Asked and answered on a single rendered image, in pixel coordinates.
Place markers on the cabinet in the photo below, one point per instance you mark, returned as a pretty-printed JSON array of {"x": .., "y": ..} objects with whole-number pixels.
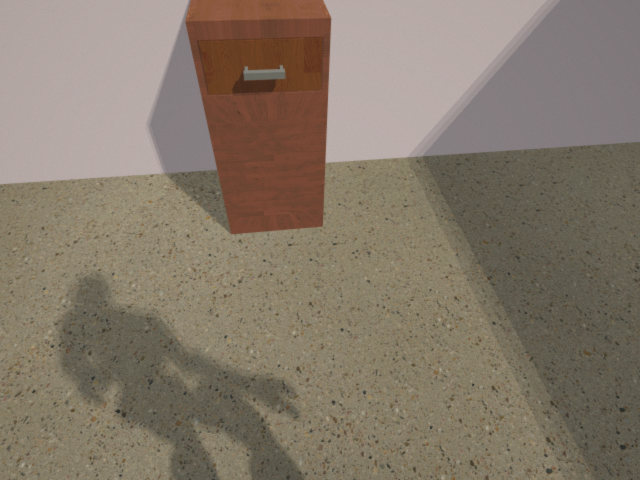
[{"x": 269, "y": 147}]

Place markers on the drawer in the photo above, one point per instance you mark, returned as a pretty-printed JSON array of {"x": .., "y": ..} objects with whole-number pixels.
[{"x": 224, "y": 61}]

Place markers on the handle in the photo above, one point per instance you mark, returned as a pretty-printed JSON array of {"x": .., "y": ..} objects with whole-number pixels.
[{"x": 264, "y": 74}]

